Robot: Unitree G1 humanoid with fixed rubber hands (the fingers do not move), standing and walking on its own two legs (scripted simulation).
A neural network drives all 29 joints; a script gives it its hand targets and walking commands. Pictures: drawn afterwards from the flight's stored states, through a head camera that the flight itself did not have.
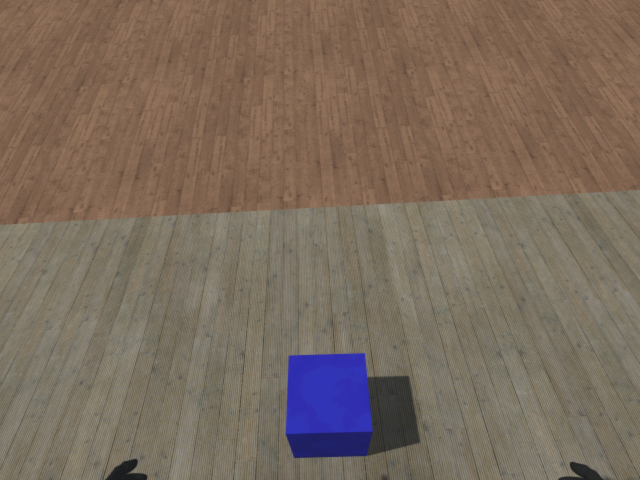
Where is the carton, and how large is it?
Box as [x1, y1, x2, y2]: [286, 353, 372, 457]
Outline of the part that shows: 364,353 289,355 286,435 294,457 366,455 372,430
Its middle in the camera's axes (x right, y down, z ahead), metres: +0.02 +0.47 +1.09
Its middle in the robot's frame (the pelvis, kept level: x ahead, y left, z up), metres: +0.42 +0.04 -0.66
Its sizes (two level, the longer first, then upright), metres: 0.210 0.200 0.250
